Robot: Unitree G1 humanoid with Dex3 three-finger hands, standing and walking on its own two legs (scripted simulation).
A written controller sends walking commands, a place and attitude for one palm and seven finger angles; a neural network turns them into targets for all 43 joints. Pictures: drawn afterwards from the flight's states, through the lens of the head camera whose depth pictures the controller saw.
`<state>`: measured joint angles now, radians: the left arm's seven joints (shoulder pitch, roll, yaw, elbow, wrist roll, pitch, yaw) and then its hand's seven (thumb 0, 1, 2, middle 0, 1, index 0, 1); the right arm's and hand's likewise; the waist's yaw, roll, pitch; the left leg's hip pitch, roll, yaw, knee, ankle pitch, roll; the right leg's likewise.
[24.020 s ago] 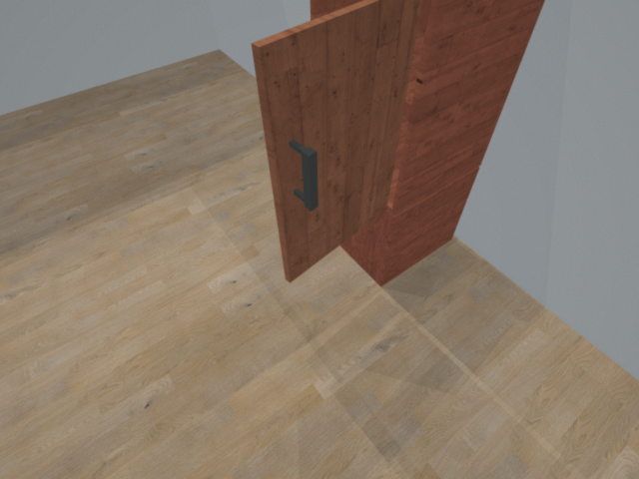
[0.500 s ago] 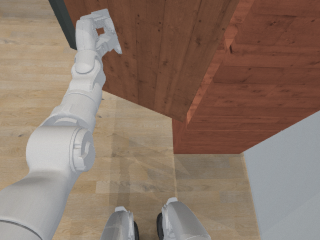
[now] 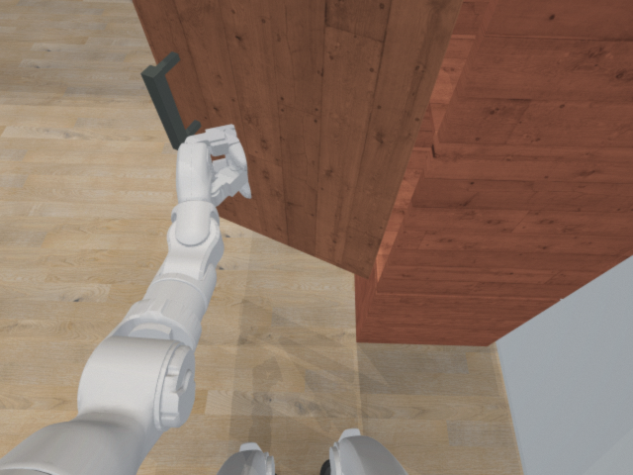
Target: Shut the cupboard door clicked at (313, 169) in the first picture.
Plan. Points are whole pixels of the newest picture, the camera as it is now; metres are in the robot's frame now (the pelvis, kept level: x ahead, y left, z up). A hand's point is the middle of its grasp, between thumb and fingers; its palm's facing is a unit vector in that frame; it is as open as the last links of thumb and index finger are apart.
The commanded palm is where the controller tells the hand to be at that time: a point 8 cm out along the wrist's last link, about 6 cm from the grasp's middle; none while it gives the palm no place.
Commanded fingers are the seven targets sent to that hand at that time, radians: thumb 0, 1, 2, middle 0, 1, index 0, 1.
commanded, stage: pull the fist back off the door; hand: left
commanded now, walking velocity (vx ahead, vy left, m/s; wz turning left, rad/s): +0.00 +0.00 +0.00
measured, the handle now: (176, 104) +0.62 +0.15 +0.07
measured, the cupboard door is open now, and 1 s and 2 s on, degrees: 67 67 67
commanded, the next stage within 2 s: draw the hand back to the body in 0.20 s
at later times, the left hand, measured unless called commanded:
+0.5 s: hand (216, 187) +0.44 +0.08 +0.09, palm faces +0.06 -1.00 -0.01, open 3.1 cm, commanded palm +0.39 +0.14 +0.10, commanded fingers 0.00 0.90 0.90 -1.30 -1.50 -1.30 -1.50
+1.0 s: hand (74, 283) +0.30 +0.18 +0.16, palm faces +0.04 -0.98 -0.17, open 3.1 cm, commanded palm +0.27 +0.24 +0.17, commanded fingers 0.00 0.90 0.90 -0.89 -1.05 -0.89 -1.05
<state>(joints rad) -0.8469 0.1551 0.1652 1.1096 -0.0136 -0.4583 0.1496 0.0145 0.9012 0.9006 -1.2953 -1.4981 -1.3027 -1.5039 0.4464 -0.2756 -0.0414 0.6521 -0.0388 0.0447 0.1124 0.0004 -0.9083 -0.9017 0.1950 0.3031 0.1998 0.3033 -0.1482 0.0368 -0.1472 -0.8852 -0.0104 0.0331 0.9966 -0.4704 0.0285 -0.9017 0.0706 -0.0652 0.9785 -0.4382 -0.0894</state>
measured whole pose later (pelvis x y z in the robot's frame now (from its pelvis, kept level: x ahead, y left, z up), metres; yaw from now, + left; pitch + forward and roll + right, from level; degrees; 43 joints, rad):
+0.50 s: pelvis +0.00 +0.01 +0.01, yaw -1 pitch +17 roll +1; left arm -0.60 0.10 0.15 0.82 -0.06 -0.45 0.15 0.02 0.90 0.90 -1.30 -1.50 -1.30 -1.50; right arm 0.36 -0.23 -0.01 0.61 -0.01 0.05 0.07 0.00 -0.91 -0.90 0.20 0.30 0.20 0.30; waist -0.09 0.04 -0.14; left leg -0.77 -0.02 0.07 0.94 -0.46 0.04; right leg -0.81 0.06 -0.03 0.94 -0.43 -0.07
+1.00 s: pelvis +0.01 +0.03 +0.06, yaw +1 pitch +1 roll -1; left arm 0.03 0.25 -0.01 0.04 -0.10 -0.08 0.02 0.02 0.90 0.90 -1.13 -1.31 -1.14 -1.32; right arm 0.16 -0.22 0.04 0.51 0.06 0.06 -0.05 0.01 -0.91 -0.90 0.19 0.30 0.20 0.30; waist 0.01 0.03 -0.05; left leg -0.28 -0.05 0.03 0.61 -0.34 0.07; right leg -0.29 0.04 -0.04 0.59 -0.32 -0.04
